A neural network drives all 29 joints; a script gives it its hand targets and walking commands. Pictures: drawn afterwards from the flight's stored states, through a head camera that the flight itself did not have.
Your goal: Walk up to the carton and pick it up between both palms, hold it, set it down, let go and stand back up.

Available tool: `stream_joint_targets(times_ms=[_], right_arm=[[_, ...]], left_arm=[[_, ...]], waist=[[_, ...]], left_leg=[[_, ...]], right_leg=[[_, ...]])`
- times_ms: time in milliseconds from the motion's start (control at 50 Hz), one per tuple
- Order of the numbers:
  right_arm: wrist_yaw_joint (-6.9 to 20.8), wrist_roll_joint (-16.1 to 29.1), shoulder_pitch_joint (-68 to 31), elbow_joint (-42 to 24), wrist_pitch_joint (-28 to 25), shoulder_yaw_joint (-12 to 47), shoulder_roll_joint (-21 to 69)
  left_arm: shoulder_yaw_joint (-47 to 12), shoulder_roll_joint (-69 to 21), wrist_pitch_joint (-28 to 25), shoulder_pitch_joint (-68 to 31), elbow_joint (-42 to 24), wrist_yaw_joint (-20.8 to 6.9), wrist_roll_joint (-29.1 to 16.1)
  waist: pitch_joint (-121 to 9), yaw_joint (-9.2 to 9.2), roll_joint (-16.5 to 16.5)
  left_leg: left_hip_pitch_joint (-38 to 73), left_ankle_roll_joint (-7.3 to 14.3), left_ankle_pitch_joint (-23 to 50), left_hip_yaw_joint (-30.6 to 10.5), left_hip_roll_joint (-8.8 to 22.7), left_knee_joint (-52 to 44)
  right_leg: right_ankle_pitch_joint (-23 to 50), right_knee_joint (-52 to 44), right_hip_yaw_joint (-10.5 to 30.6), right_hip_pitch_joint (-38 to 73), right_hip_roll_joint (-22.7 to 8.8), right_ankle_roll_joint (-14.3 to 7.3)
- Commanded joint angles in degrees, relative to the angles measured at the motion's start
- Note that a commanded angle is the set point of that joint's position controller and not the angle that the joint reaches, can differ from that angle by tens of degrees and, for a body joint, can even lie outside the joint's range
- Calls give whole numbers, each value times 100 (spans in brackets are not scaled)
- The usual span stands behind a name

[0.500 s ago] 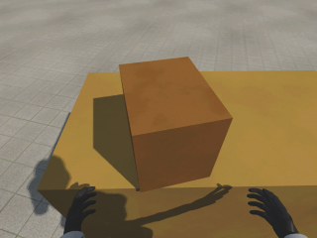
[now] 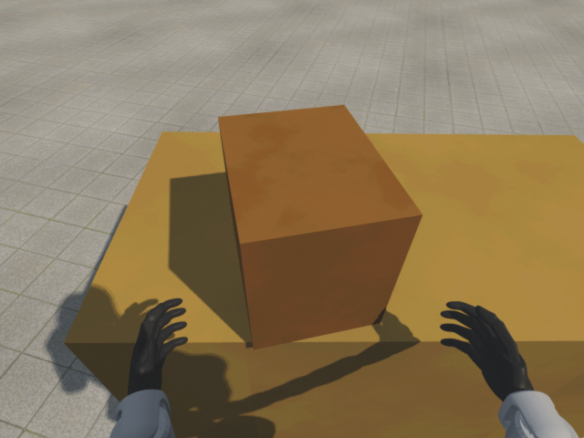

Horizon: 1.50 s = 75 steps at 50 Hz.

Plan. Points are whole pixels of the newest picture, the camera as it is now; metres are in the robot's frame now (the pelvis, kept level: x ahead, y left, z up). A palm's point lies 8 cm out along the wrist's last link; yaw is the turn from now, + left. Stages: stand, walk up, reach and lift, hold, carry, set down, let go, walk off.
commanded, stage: reach and lift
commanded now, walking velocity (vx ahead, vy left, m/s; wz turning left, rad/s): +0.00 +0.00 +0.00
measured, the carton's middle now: (300, 222) +0.45 +0.01 +0.05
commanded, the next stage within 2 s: none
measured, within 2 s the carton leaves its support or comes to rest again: neither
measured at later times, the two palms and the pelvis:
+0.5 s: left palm (141, 296) +0.26 +0.21 +0.11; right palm (481, 281) +0.30 -0.22 +0.10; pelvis -0.01 -0.01 +0.00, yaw +0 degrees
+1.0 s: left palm (128, 237) +0.31 +0.22 +0.16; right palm (475, 205) +0.37 -0.21 +0.17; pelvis -0.01 -0.01 +0.00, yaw +0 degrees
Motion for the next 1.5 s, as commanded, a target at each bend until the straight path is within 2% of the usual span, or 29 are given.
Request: stream_joint_targets(times_ms=[0,100,220,300,360,560,760,880,1020,1160,1260,1440,1480], right_arm=[[-123,58,-1368,-1120,334,-283,-820],[-288,90,-1876,-921,819,-222,-812],[-479,185,-2608,-1056,1268,-308,-945],[-591,228,-2966,-1169,1451,-288,-962],[-667,327,-3234,-1019,1614,-230,-1041],[-834,660,-4391,-999,1920,13,-1410],[-727,854,-5652,-7,2365,34,-1663],[-643,887,-6408,571,2503,-1,-1835],[-560,986,-7175,1220,2638,151,-1877],[-490,1061,-8021,1524,2644,230,-1885],[-489,1109,-8373,1884,2656,257,-1950],[-462,1216,-9237,2596,2690,379,-2071],[-440,1231,-9395,2768,2694,386,-2104]], left_arm=[[232,258,532,-1220,-1031,74,-70],[476,180,1247,-1677,-1034,1,-23],[655,240,1928,-2343,-1441,-92,-102],[804,386,2167,-2666,-1680,-130,-170],[916,467,2385,-2823,-1597,-177,-189],[1302,730,2945,-3557,-1575,-401,-233],[1397,903,3466,-4795,-1093,-364,-301],[1409,1087,3664,-5462,-807,-307,-329],[1382,1229,3783,-6090,-147,-294,-386],[1375,1533,3674,-6891,283,-264,-531],[1341,1661,3655,-7242,634,-252,-583],[1225,1841,3578,-8134,1284,-199,-715],[1167,1858,3544,-8336,1406,-180,-764]], waist=[[-101,89,-249],[-208,85,-134],[-652,20,-16],[-979,-12,-6],[-1013,-30,-54],[-1374,67,-203],[-1708,114,49],[-1939,74,189],[-1953,107,16],[-2318,215,-86],[-2565,211,-50],[-2921,253,41],[-2997,217,56]], left_leg=[[359,317,467,-11,-406,-203],[478,337,532,22,-419,-208],[732,278,649,33,-450,-89],[780,270,826,39,-486,36],[758,276,989,46,-498,87],[645,198,1659,98,-533,215],[485,203,1204,81,-427,159],[357,191,1164,37,-426,221],[33,240,1011,-7,-424,248],[-183,270,1015,-51,-438,316],[-227,232,1249,-96,-433,402],[-412,162,1410,-154,-409,504],[-425,138,1460,-177,-399,531]], right_leg=[[250,-431,-29,-781,178,-204],[201,-455,-88,-873,191,-200],[369,-405,-153,-932,234,-141],[723,-293,-156,-839,253,-72],[1036,-251,-160,-732,284,-18],[2210,-95,-177,-257,387,135],[1605,-86,-170,-454,393,107],[1553,-41,-172,-480,378,100],[1492,32,-136,-421,347,125],[1579,110,-121,-346,310,176],[1899,154,-132,-288,309,208],[2020,196,-174,-279,294,221],[2013,199,-203,-314,299,214]])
